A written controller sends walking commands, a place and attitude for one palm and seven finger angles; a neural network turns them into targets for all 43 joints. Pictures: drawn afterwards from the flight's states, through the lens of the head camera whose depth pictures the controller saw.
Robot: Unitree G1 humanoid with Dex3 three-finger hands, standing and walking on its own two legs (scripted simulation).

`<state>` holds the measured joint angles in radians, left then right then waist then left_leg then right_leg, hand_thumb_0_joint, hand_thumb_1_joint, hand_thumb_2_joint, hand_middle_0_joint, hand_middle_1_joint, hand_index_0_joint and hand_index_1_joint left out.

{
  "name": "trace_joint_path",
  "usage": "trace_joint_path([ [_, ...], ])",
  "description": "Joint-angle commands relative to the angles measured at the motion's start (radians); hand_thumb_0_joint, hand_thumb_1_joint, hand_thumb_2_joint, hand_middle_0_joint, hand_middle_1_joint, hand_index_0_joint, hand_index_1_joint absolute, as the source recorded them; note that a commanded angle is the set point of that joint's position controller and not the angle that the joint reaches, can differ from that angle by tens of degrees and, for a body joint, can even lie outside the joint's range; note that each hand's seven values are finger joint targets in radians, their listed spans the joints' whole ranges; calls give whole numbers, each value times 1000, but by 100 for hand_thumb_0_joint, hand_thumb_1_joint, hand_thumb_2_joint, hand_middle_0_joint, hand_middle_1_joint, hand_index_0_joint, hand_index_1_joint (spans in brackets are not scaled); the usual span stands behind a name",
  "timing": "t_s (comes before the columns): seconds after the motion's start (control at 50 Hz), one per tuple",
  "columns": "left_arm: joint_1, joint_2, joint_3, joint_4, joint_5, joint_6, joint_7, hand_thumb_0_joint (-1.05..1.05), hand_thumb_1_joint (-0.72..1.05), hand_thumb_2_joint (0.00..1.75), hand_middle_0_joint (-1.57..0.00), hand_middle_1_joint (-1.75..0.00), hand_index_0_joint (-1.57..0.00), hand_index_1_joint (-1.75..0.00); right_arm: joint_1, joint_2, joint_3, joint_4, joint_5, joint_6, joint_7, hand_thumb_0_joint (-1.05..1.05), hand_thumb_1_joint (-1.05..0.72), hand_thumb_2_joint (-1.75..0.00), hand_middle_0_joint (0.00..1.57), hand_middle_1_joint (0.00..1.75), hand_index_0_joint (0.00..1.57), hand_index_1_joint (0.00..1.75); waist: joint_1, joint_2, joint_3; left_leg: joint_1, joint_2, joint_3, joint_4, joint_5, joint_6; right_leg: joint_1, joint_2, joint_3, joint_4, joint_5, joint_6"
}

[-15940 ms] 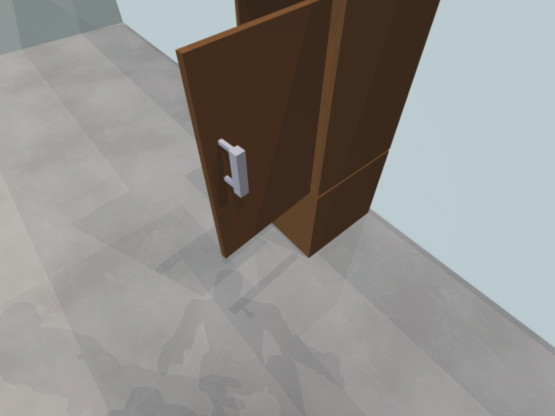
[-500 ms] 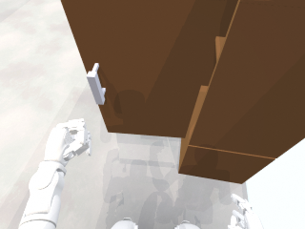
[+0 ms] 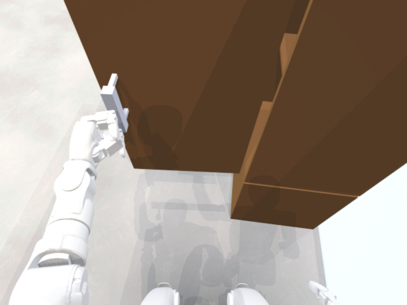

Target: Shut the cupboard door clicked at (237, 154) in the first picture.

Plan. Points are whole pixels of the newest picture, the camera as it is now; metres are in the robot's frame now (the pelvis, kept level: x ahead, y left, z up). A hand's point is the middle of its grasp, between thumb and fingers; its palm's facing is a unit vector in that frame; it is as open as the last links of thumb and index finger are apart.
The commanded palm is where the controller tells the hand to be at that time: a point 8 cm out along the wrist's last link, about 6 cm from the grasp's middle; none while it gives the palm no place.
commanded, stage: bring the fist close to the handle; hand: left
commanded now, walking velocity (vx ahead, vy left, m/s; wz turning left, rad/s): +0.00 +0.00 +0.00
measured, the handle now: (118, 103) +0.52 +0.20 +0.06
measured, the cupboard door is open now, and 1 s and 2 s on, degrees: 95 90 76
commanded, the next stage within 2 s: push the door shut along its arc in 0.42 s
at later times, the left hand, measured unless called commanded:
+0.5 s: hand (120, 136) +0.43 +0.17 +0.06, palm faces -0.02 -1.00 -0.01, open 3.1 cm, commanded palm +0.40 +0.21 +0.06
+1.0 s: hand (128, 121) +0.47 +0.16 +0.06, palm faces -0.11 -0.99 -0.03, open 3.2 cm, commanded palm +0.47 +0.20 +0.06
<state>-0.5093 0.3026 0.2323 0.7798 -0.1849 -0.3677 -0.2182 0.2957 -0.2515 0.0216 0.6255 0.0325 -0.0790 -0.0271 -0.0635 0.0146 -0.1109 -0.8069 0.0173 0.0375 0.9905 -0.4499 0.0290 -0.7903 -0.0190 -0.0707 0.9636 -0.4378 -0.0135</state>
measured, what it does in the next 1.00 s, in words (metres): stands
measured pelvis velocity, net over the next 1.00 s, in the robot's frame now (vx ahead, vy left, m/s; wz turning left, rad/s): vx -0.01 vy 0.00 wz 0.00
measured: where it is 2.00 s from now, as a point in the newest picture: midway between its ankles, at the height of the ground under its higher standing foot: outside the picture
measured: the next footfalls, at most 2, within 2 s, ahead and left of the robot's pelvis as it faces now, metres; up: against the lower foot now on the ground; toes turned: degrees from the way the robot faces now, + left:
none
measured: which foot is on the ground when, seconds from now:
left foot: down 0.00-1.00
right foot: down 0.00-1.00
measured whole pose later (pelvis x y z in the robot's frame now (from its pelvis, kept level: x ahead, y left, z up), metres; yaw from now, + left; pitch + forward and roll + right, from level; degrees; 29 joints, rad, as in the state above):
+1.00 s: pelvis -0.01 +0.00 -0.01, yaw +0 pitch +19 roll -2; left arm -0.84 0.42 0.27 1.14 -0.15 -0.42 -0.31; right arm 0.34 -0.27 0.03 0.67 0.03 -0.02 -0.02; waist -0.12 0.02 -0.11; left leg -0.94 0.02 0.02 1.06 -0.45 0.03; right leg -0.91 -0.01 -0.09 1.01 -0.44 -0.02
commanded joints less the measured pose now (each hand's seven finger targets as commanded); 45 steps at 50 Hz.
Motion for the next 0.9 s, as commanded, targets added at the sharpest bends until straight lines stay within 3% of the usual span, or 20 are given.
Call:
trace_joint_path([
  [0.0,-446,173,42,-117,-7,-89,-4,0,90,90,-130,-150,-130,-150,89,-157,-73,-70,-5,-18,2,0,-90,-90,20,30,20,30,-30,34,-387,253,1,-73,-112,323,-20,125,31,41,-94,294,-11],
  [0.1,-345,210,94,-78,-4,-91,-8,0,90,90,-130,-150,-130,-150,103,-159,-76,-95,-8,13,13,0,-90,-90,20,30,20,30,3,-3,-408,203,-9,-49,-121,341,-12,202,30,50,-98,342,-8],
  [0.14,-335,239,117,-111,-3,-99,-4,0,90,90,-130,-150,-130,-150,106,-160,-76,-105,-10,23,14,0,-90,-90,20,30,20,30,15,21,-417,199,-10,-47,-123,349,-11,222,32,52,-94,354,-11],
  [0.16,-352,228,100,-140,-1,-106,-3,0,90,90,-130,-150,-130,-150,105,-156,-76,-108,-7,27,14,0,-90,-90,20,30,20,30,0,14,-417,212,-7,-45,-127,353,-9,216,32,52,-100,358,-8],
  [0.2,-343,213,97,-152,-8,-112,1,0,90,90,-130,-150,-130,-150,105,-154,-79,-109,-8,30,14,0,-90,-90,20,30,20,30,-3,-10,-402,199,-7,-39,-132,326,-8,222,34,54,-111,344,-4],
  [0.3,-408,206,75,-142,-4,-128,1,0,90,90,-130,-150,-130,-150,103,-152,-76,-92,-4,32,5,0,-90,-90,20,30,20,30,-28,12,-354,194,-8,-41,-140,253,-6,188,36,57,-128,280,-4],
  [0.34,-444,248,97,-120,1,-135,-1,0,90,90,-130,-150,-130,-150,106,-161,-74,-82,-4,34,-2,0,-90,-90,20,30,20,30,-36,8,-331,183,-7,-46,-142,212,-4,173,37,59,-133,238,-5],
  [0.36,-471,215,65,-133,3,-141,-5,0,90,90,-130,-150,-130,-150,98,-155,-73,-82,-4,32,-1,0,-90,-90,20,30,20,30,-41,44,-352,213,-7,-51,-145,216,-5,157,36,57,-131,233,-6],
  [0.4,-471,201,57,-144,-2,-147,-7,0,90,90,-130,-150,-130,-150,99,-155,-76,-79,-5,27,0,0,-90,-90,20,30,20,30,-31,94,-396,281,-3,-64,-140,264,-14,134,38,46,-120,249,-13],
  [0.44,-416,205,69,-125,-12,-141,-12,0,90,90,-130,-150,-130,-150,105,-161,-77,-81,-6,28,1,0,-90,-90,20,30,20,30,-23,63,-408,278,-4,-63,-133,306,-12,158,40,44,-116,288,-13],
  [0.46,-402,216,77,-114,-8,-136,-13,0,90,90,-130,-150,-130,-150,105,-161,-76,-80,-6,31,3,0,-90,-90,20,30,20,30,-21,45,-408,274,0,-67,-136,319,-14,159,39,42,-112,298,-12],
  [0.52,-406,152,19,-94,-4,-118,-16,0,90,90,-130,-150,-130,-150,98,-156,-75,-88,-3,35,10,0,-90,-90,20,30,20,30,-31,53,-355,264,-1,-66,-142,296,-16,124,39,36,-120,276,-12],
  [0.56,-487,182,30,-64,6,-116,-13,0,90,90,-130,-150,-130,-150,103,-162,-74,-78,-3,41,7,0,-90,-90,20,30,20,30,-52,26,-320,245,0,-71,-139,265,-12,101,39,37,-121,257,-9],
  [0.6,-551,197,40,-35,9,-122,-14,0,90,90,-130,-150,-130,-150,101,-162,-71,-75,-4,42,4,0,-90,-90,20,30,20,30,-57,8,-332,222,-4,-69,-131,231,-8,105,37,45,-119,239,-8],
  [0.62,-578,235,66,-24,13,-129,-15,0,90,90,-130,-150,-130,-150,104,-166,-71,-73,-5,42,1,0,-90,-90,20,30,20,30,-58,2,-342,206,-5,-67,-124,229,-7,116,35,51,-116,243,-7],
  [0.66,-633,278,84,4,26,-141,-24,0,90,90,-130,-150,-130,-150,106,-169,-65,-66,-8,43,-3,0,-90,-90,20,30,20,30,-61,42,-365,216,-6,-76,-113,239,-9,100,35,53,-100,244,-12],
  [0.72,-674,238,41,35,30,-148,-50,0,90,90,-130,-150,-130,-150,112,-167,-65,-61,-10,38,2,0,-90,-90,20,30,20,30,-71,89,-412,253,-4,-83,-93,280,-13,61,36,51,-83,257,-15],
  [0.76,-709,244,43,45,27,-147,-67,0,90,90,-130,-150,-130,-150,129,-173,-69,-53,-12,39,3,0,-90,-90,20,30,20,30,-83,78,-448,284,1,-94,-79,322,-12,44,40,47,-73,277,-13],
  [0.84,-786,252,30,67,24,-137,-93,0,90,90,-130,-150,-130,-150,145,-178,-68,-42,-11,39,-1,0,-90,-90,20,30,20,30,-102,83,-434,255,-1,-95,-67,293,-6,28,42,51,-75,262,-15],
  [0.88,-818,253,22,105,26,-122,-104,0,90,90,-130,-150,-130,-150,151,-184,-66,-32,-9,40,-1,0,-90,-90,20,30,20,30,-125,55,-417,229,2,-98,-62,256,-3,4,43,52,-83,233,-9],
])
